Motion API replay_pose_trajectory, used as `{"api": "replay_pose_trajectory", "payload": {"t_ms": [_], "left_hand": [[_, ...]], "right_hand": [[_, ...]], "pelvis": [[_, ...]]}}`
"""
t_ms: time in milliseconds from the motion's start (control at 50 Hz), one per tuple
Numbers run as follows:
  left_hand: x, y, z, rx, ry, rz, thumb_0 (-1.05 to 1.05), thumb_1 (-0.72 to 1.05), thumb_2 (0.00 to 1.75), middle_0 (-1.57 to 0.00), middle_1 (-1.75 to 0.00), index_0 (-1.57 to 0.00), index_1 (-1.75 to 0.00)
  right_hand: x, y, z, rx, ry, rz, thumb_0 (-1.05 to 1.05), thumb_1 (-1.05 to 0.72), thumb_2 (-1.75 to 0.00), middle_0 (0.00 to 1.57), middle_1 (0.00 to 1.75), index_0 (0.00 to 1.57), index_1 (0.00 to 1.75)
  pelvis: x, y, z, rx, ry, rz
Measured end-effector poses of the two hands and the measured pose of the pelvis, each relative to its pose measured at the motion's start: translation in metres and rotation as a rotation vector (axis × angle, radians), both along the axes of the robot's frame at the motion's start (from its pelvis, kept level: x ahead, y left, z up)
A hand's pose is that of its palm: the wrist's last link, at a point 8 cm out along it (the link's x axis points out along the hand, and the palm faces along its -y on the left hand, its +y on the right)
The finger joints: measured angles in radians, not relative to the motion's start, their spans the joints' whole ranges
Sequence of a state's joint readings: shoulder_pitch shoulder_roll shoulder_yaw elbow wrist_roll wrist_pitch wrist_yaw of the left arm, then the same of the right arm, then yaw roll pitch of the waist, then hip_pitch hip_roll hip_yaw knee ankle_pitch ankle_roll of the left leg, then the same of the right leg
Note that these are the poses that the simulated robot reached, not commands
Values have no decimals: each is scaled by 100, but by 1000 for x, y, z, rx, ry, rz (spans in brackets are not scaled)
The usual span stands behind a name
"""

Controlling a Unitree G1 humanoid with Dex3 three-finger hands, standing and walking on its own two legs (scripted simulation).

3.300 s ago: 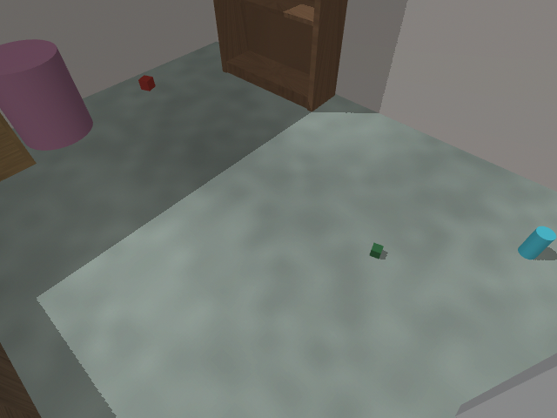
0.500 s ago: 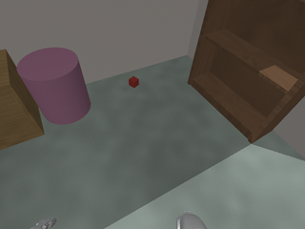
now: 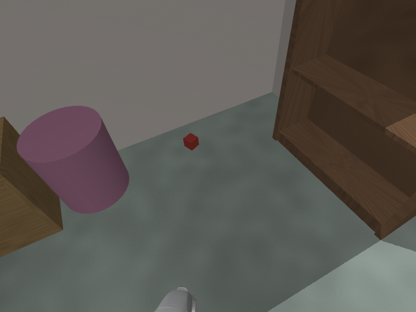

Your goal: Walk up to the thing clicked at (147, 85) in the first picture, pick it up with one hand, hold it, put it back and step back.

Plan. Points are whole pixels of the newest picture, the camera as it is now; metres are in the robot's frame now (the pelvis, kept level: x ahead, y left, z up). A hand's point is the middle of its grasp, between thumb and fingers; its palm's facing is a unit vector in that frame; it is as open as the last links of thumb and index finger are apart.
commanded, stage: walk up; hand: left
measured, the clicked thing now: (191, 141) +1.24 +0.26 -0.74
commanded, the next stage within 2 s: none
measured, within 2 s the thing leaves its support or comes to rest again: neither
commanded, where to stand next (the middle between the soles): +0.83 +0.02 m, yaw +0 degrees
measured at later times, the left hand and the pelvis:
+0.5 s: hand (103, 253) +0.27 +0.31 -0.15, palm faces -0.03 -0.95 -0.32, open 7.4 cm; pelvis +0.22 +0.04 +0.00, yaw +1 degrees
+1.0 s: hand (138, 186) +0.46 +0.26 -0.12, palm faces +0.00 -0.92 -0.40, open 7.4 cm; pelvis +0.40 -0.01 +0.00, yaw +0 degrees
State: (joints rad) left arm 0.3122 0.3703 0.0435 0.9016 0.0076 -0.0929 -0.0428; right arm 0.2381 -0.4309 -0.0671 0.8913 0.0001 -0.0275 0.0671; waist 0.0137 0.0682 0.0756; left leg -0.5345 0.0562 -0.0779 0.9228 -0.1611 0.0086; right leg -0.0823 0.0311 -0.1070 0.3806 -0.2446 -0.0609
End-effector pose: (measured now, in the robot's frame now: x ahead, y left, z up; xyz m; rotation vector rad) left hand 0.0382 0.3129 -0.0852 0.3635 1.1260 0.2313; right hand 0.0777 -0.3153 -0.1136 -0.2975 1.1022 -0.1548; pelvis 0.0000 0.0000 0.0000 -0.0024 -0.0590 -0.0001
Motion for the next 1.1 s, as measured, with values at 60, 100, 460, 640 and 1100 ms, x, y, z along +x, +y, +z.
{"api": "replay_pose_trajectory", "payload": {"t_ms": [60, 100, 460, 640, 1100], "left_hand": [[7, 7, -7, -5, 30, 27, 1, 90, 90, -20, -30, -21, -30], [15, 13, -15, -11, 46, 45, 1, 90, 90, -20, -30, -20, -30], [206, 43, -35, -95, 20, -16, 1, 91, 90, -20, -30, -20, -30], [306, 32, -19, -46, 21, -64, 1, 91, 90, -20, -30, -20, -30], [419, 6, -13, -17, -10, 16, 1, 90, 90, -20, -30, -21, -31]], "right_hand": [[35, 3, 3, -12, 13, 28, 1, -90, -90, 20, 30, 21, 30], [60, 8, 4, -21, 17, 51, 1, -90, -90, 20, 30, 20, 30], [204, 54, 35, -77, -69, 21, 0, -90, -90, 20, 30, 21, 30], [219, 23, 13, -53, 50, -59, 1, -90, -90, 20, 30, 21, 30], [432, 2, 4, -32, 34, 43, 1, -90, -90, 20, 30, 21, 30]], "pelvis": [[26, 3, -2, -19, 4, 12], [44, 6, -6, -32, 6, 20], [200, 43, -1, -11, -3, 23], [274, 26, -4, 30, 9, -3], [431, 3, -6, -23, -10, 27]]}}
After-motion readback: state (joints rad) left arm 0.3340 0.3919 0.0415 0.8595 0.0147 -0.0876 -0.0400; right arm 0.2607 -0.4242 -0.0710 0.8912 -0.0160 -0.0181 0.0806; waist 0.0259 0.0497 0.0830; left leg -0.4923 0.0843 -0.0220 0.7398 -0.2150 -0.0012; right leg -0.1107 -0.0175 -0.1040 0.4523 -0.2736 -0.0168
